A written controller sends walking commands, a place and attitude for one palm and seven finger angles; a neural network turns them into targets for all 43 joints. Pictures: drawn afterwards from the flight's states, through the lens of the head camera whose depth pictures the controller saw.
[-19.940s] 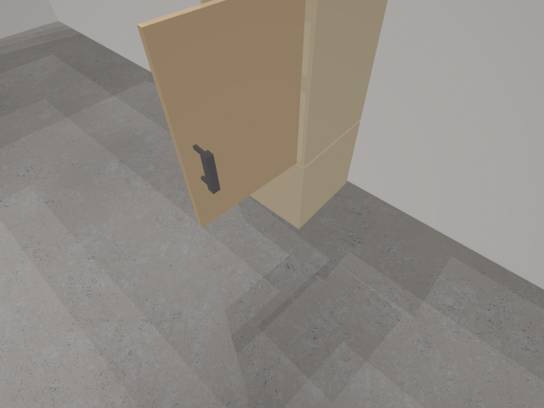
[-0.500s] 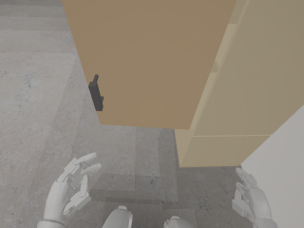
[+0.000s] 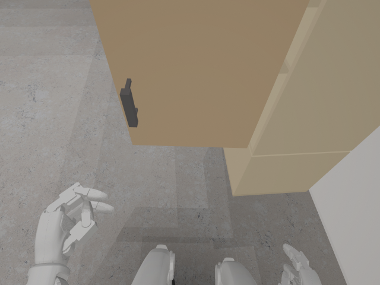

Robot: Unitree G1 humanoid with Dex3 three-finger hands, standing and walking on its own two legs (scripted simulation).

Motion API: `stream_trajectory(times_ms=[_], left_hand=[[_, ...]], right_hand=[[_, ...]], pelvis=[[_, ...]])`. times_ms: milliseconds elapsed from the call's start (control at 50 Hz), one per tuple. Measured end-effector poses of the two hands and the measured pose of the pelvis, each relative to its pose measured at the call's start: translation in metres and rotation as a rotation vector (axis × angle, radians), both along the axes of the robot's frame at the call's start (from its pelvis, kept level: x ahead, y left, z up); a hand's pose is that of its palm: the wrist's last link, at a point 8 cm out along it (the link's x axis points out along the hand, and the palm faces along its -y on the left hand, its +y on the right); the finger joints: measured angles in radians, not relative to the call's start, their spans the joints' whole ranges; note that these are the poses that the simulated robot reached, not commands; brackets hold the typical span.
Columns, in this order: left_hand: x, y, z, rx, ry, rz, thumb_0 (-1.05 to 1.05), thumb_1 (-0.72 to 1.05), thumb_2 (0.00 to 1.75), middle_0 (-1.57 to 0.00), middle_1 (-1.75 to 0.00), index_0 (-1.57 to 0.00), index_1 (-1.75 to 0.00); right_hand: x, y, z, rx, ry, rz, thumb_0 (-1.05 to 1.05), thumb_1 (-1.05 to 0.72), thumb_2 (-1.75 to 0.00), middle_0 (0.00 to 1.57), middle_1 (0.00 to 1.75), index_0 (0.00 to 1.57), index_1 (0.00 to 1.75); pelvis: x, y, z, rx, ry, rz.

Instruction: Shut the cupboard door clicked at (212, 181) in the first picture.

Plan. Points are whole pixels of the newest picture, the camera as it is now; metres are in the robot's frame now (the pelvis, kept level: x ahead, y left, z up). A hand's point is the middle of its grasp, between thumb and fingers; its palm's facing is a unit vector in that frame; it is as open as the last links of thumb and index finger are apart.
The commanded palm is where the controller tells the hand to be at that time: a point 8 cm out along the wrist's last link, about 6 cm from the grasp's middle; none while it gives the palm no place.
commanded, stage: raise the hand and make a fist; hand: left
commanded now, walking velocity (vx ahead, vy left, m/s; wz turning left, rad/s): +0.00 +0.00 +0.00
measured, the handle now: (131, 103) +0.56 +0.20 +0.01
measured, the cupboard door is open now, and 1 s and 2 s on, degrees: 85 85 85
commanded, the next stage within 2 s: bring the fist close to the handle in 1.02 s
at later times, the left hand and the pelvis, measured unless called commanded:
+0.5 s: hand (104, 224) +0.23 +0.18 +0.02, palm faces +0.00 -1.00 -0.01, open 3.1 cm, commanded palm +0.21 +0.24 +0.04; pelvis +0.01 +0.00 -0.01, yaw +1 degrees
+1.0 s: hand (105, 213) +0.24 +0.17 +0.05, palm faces +0.08 -1.00 -0.04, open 3.1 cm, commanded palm +0.21 +0.22 +0.04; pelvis +0.01 -0.02 -0.01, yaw +0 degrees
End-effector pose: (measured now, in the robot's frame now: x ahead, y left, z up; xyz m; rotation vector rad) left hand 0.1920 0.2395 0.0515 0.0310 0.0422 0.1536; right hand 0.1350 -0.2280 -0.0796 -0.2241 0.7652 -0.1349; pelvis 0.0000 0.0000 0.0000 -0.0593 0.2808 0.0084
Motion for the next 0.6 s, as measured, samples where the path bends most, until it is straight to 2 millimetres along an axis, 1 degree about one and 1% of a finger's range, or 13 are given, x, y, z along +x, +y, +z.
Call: stream_trajectory(times_ms=[40,60,100,160,200,240,320,360,400,480,520,560,600], left_hand=[[-0.001,0.005,0.005,0.025,-0.071,-0.007,0.02,0.91,0.90,-0.88,-1.05,-0.88,-1.05],[0.000,0.004,0.004,0.025,-0.087,-0.026,0.02,0.91,0.90,-0.90,-1.07,-0.90,-1.07],[0.003,-0.001,-0.006,0.006,-0.073,-0.085,0.02,0.91,0.90,-0.94,-1.11,-0.93,-1.11],[0.007,-0.011,-0.027,-0.036,0.018,-0.169,0.01,0.91,0.90,-0.99,-1.17,-0.99,-1.17],[0.008,-0.012,-0.033,-0.049,0.065,-0.186,0.02,0.91,0.90,-1.03,-1.21,-1.03,-1.21],[0.009,-0.007,-0.027,-0.047,0.065,-0.159,0.02,0.90,0.90,-1.07,-1.25,-1.07,-1.25],[0.009,0.011,-0.001,-0.009,-0.035,-0.053,0.02,0.90,0.90,-1.14,-1.33,-1.14,-1.33],[0.010,0.015,0.006,0.007,-0.070,-0.029,0.02,0.90,0.90,-1.18,-1.36,-1.18,-1.37],[0.011,0.013,0.003,0.006,-0.059,-0.042,0.02,0.90,0.90,-1.21,-1.40,-1.21,-1.40],[0.015,-0.002,-0.021,-0.028,0.051,-0.133,0.01,0.91,0.90,-1.25,-1.45,-1.25,-1.45],[0.017,-0.007,-0.027,-0.038,0.083,-0.161,0.02,0.91,0.90,-1.27,-1.46,-1.27,-1.47],[0.018,-0.006,-0.023,-0.034,0.066,-0.156,0.02,0.90,0.90,-1.28,-1.47,-1.28,-1.48],[0.020,-0.001,-0.012,-0.013,0.013,-0.124,0.02,0.90,0.90,-1.29,-1.48,-1.28,-1.49]], right_hand=[[0.005,-0.002,-0.003,-0.023,0.002,0.027,0.01,-0.90,-0.89,0.21,0.30,0.20,0.30],[0.009,-0.003,-0.004,-0.033,-0.001,0.037,0.01,-0.90,-0.89,0.21,0.30,0.20,0.30],[0.018,-0.004,-0.005,-0.047,-0.015,0.048,0.02,-0.91,-0.89,0.21,0.30,0.20,0.30],[0.033,-0.002,0.000,-0.059,-0.049,0.047,0.02,-0.91,-0.89,0.21,0.30,0.20,0.30],[0.043,0.001,0.006,-0.061,-0.076,0.047,0.02,-0.91,-0.89,0.21,0.30,0.20,0.30],[0.053,0.006,0.013,-0.057,-0.100,0.052,0.01,-0.91,-0.89,0.20,0.30,0.20,0.30],[0.070,0.016,0.021,-0.038,-0.129,0.088,0.01,-0.91,-0.89,0.20,0.30,0.20,0.30],[0.076,0.021,0.022,-0.026,-0.134,0.110,0.01,-0.91,-0.89,0.20,0.30,0.20,0.30],[0.080,0.023,0.021,-0.016,-0.134,0.126,0.01,-0.91,-0.89,0.21,0.30,0.20,0.30],[0.080,0.022,0.017,-0.009,-0.122,0.128,0.01,-0.91,-0.89,0.21,0.30,0.21,0.30],[0.077,0.018,0.016,-0.014,-0.111,0.119,0.01,-0.91,-0.89,0.21,0.30,0.21,0.30],[0.073,0.013,0.014,-0.021,-0.097,0.105,0.01,-0.90,-0.89,0.21,0.30,0.21,0.30],[0.069,0.008,0.011,-0.026,-0.080,0.092,0.01,-0.90,-0.89,0.21,0.30,0.21,0.30]], pelvis=[[0.000,0.004,-0.004,-0.007,0.009,0.007],[0.000,0.005,-0.007,-0.010,0.014,0.011],[0.000,0.008,-0.011,-0.015,0.021,0.014],[0.000,0.011,-0.013,-0.016,0.031,0.010],[0.002,0.012,-0.012,-0.017,0.033,0.008],[0.004,0.011,-0.009,-0.017,0.031,0.007],[0.009,0.010,-0.005,-0.021,0.028,0.014],[0.011,0.009,-0.004,-0.024,0.029,0.020],[0.012,0.008,-0.004,-0.025,0.031,0.024],[0.014,0.004,-0.005,-0.024,0.035,0.025],[0.015,0.002,-0.006,-0.022,0.038,0.022],[0.016,-0.001,-0.006,-0.020,0.038,0.018],[0.016,-0.003,-0.007,-0.018,0.036,0.016]])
